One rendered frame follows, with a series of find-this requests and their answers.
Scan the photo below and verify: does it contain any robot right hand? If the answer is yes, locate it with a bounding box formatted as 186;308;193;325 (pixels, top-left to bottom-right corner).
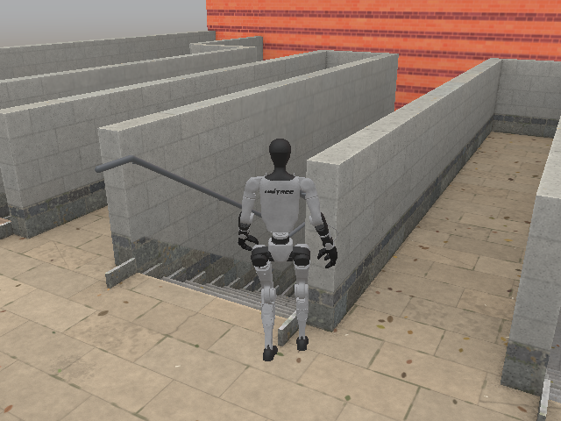
317;246;337;268

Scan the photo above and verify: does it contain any robot left hand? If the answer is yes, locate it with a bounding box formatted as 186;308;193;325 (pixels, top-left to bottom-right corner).
238;235;259;251

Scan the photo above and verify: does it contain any robot left upper arm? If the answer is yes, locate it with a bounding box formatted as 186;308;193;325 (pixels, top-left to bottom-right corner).
240;176;262;225

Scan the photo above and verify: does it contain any humanoid robot torso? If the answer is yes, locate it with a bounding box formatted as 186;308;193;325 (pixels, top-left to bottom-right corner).
259;173;301;263

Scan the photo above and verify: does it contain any right robot forearm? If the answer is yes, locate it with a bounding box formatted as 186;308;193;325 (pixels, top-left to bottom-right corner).
315;212;335;250

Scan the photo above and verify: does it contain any robot right upper arm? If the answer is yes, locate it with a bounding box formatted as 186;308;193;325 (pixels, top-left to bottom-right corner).
298;176;323;226

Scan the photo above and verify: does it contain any left robot forearm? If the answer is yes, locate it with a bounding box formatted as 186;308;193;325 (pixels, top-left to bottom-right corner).
238;211;251;239

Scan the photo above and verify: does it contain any robot head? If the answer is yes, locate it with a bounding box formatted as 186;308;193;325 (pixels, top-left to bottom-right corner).
265;139;295;181

